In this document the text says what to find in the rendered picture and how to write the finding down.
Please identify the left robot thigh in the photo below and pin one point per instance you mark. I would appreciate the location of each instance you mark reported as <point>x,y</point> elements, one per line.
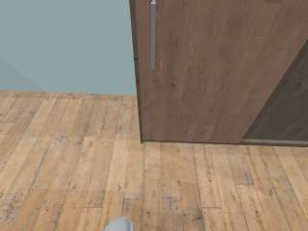
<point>120,224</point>

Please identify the wardrobe door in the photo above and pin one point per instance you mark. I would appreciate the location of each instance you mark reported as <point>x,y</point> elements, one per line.
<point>217,62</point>
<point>284,117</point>

